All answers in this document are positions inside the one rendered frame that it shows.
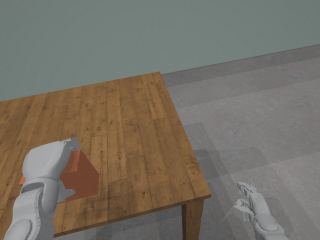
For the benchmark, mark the table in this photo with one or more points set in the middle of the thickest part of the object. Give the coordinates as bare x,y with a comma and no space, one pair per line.
131,133

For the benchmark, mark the sponge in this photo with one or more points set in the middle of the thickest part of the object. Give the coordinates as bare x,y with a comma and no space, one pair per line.
79,175

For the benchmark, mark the robot right forearm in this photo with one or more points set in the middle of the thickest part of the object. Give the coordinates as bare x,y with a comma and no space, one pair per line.
266,227

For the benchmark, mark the robot left forearm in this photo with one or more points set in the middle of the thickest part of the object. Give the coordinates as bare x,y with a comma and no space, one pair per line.
33,211

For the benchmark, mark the robot left hand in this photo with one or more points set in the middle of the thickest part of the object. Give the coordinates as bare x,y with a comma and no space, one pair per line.
49,161

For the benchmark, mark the robot right hand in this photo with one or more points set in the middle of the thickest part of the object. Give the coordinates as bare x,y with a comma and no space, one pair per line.
245,210

